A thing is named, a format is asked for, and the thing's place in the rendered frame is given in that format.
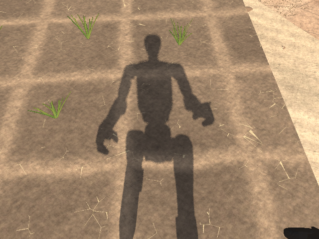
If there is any right robot hand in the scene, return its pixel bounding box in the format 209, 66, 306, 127
283, 226, 319, 239

